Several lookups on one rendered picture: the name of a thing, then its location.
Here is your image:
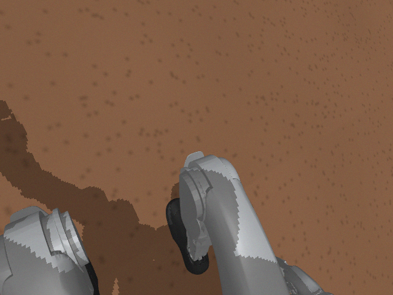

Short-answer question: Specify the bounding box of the left robot foot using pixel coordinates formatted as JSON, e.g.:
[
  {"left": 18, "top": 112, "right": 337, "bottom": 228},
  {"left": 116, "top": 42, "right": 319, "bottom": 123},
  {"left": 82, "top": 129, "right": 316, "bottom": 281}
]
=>
[{"left": 85, "top": 258, "right": 100, "bottom": 295}]

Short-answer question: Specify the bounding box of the right robot hand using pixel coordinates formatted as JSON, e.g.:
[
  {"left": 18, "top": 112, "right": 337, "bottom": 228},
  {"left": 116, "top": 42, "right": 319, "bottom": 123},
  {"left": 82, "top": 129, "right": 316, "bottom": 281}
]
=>
[{"left": 276, "top": 257, "right": 325, "bottom": 295}]

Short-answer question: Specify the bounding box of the right robot foot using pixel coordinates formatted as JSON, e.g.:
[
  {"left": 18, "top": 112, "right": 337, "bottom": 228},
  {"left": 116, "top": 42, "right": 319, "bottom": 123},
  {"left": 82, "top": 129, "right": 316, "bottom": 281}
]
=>
[{"left": 166, "top": 198, "right": 209, "bottom": 275}]

